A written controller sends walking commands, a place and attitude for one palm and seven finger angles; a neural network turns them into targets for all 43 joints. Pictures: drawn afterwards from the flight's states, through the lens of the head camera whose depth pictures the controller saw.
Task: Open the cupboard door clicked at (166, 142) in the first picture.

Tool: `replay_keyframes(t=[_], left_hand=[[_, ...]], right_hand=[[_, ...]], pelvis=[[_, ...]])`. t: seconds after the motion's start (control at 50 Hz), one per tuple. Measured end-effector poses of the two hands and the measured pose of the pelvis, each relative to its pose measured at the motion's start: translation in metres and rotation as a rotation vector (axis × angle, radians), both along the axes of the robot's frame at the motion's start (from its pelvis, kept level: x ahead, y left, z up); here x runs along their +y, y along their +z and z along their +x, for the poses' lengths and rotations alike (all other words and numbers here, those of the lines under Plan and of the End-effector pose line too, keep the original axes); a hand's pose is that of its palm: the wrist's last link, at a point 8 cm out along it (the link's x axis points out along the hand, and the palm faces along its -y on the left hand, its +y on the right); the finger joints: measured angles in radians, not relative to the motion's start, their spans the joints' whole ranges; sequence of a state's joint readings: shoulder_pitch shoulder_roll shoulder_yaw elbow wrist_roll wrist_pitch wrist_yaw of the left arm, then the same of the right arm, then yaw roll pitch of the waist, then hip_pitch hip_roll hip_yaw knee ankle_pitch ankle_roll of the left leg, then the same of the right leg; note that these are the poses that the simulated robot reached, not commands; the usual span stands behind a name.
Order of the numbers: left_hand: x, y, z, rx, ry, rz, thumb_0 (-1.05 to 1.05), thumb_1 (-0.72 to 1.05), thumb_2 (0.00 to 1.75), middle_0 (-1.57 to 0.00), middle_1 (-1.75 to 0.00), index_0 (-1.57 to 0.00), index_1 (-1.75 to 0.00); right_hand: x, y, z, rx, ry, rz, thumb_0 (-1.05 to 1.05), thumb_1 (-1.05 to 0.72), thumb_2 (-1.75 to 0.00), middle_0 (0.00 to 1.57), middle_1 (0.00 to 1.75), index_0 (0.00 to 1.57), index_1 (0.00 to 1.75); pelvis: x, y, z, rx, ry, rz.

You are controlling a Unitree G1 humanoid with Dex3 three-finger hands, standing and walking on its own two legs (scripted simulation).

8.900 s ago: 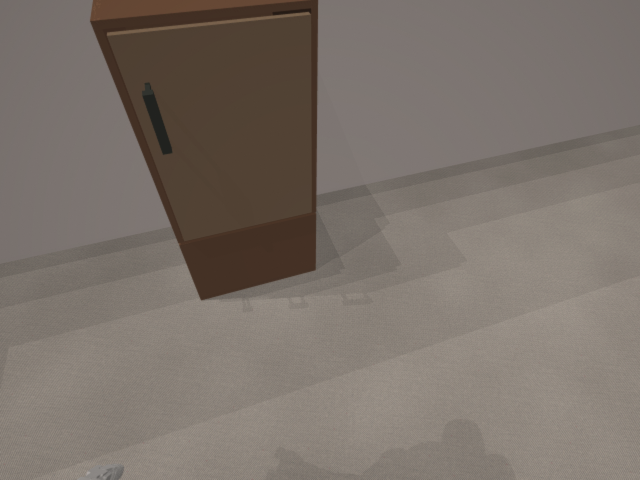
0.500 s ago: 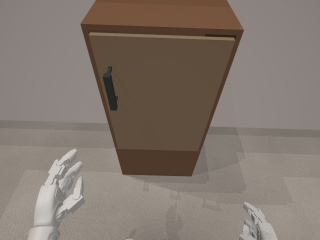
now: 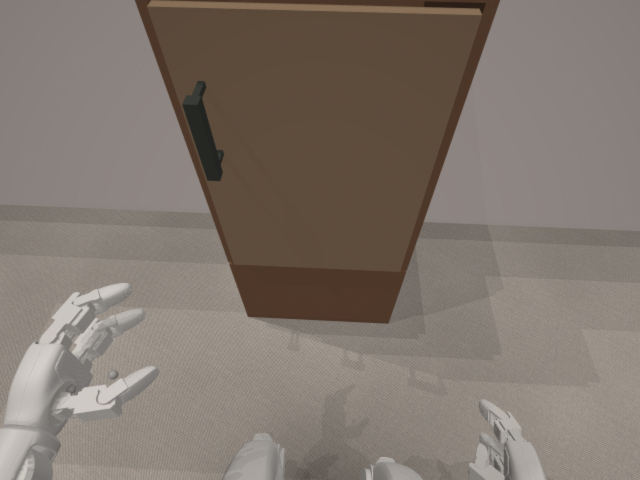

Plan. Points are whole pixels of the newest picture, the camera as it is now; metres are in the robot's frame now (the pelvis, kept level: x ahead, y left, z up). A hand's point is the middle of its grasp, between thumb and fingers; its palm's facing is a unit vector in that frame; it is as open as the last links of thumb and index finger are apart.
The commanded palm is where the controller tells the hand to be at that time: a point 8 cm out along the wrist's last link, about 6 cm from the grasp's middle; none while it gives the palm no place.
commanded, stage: raise the hand with hooked fingers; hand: left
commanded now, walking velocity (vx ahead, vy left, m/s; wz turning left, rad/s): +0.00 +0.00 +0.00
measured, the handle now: (207, 133) +0.58 +0.21 +0.08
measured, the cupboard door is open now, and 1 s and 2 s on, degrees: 0 0 0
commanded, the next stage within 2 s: move the hooked fingers beside the handle in 1.34 s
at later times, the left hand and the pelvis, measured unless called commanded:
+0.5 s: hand (57, 335) +0.25 +0.30 +0.07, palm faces +0.02 -1.00 -0.05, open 13.5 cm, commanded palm +0.23 +0.35 +0.08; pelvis +0.00 +0.05 +0.02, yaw +0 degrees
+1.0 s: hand (35, 283) +0.30 +0.33 +0.10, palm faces +0.00 -1.00 -0.03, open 14.0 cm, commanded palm +0.27 +0.37 +0.10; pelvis +0.01 +0.06 +0.03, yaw -1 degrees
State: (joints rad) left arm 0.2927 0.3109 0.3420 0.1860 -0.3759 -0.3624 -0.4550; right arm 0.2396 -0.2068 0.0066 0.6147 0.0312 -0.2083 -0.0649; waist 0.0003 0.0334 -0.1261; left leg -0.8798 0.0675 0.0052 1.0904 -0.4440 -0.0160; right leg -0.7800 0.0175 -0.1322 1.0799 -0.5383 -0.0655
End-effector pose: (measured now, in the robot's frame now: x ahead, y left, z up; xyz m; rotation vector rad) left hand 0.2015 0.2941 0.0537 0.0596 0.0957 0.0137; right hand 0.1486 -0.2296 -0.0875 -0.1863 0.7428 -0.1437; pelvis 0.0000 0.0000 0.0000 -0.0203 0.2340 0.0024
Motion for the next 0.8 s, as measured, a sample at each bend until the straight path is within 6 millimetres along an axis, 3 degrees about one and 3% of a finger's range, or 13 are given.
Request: replay_keyframes(t=[0.1, 0.18, 0.3, 0.56, 0.68, 0.8], left_hand=[[0.012, 0.007, 0.003, -0.032, 0.020, 0.008, 0.00, 0.09, 0.56, -0.25, -0.82, -0.26, -0.82], [0.018, 0.004, 0.006, -0.039, 0.000, 0.000, 0.00, 0.00, 0.52, -0.26, -0.88, -0.26, -0.88], [0.030, 0.008, 0.015, -0.065, -0.010, -0.007, 0.00, -0.14, 0.46, -0.27, -0.97, -0.27, -0.97], [0.069, 0.027, 0.034, -0.072, 0.012, -0.012, -0.01, -0.42, 0.33, -0.29, -1.15, -0.29, -1.15], [0.082, 0.034, 0.047, -0.071, 0.011, -0.013, -0.01, -0.48, 0.31, -0.29, -1.19, -0.30, -1.19], [0.093, 0.040, 0.062, -0.062, 0.010, -0.018, -0.02, -0.50, 0.30, -0.30, -1.20, -0.30, -1.20]], right_hand=[[-0.011, 0.006, -0.025, 0.045, -0.039, -0.047, 0.01, -0.91, -0.90, 0.20, 0.30, 0.20, 0.30], [-0.016, 0.015, -0.031, 0.047, -0.049, -0.091, 0.01, -0.91, -0.90, 0.20, 0.30, 0.20, 0.30], [-0.005, 0.032, -0.020, -0.002, -0.029, -0.122, 0.01, -0.91, -0.90, 0.20, 0.30, 0.20, 0.30], [0.050, 0.054, 0.019, -0.095, 0.082, -0.076, 0.01, -0.91, -0.90, 0.20, 0.30, 0.20, 0.30], [0.059, 0.054, 0.019, -0.074, 0.094, -0.076, 0.01, -0.90, -0.90, 0.20, 0.30, 0.20, 0.30], [0.054, 0.054, 0.009, -0.029, 0.072, -0.092, 0.01, -0.90, -0.90, 0.20, 0.30, 0.21, 0.30]], pelvis=[[0.010, 0.006, 0.000, -0.002, -0.008, 0.001], [0.019, 0.009, -0.001, -0.007, -0.011, -0.006], [0.032, 0.013, -0.001, -0.020, -0.009, -0.018], [0.053, 0.023, 0.002, -0.049, 0.006, -0.038], [0.059, 0.026, 0.003, -0.057, 0.008, -0.041], [0.060, 0.030, 0.005, -0.061, 0.005, -0.041]])
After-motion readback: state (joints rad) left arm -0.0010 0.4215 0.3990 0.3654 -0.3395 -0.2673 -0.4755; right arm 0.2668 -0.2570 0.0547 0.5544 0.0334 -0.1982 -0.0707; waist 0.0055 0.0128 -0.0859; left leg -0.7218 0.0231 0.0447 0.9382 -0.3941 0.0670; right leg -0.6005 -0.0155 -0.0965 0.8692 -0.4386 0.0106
